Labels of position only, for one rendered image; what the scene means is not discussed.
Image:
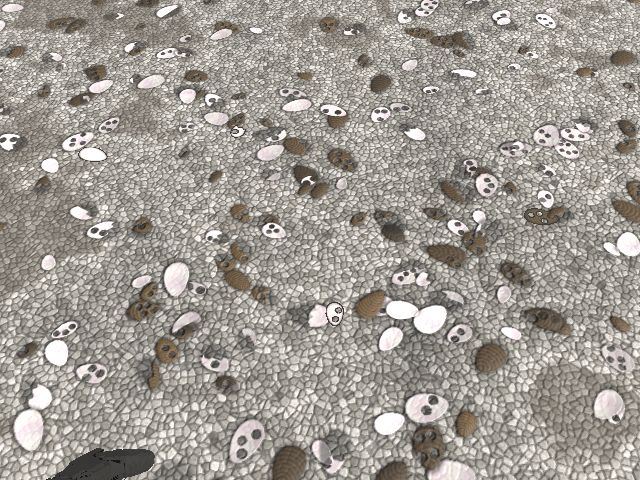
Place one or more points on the left robot hand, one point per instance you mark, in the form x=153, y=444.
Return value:
x=108, y=465

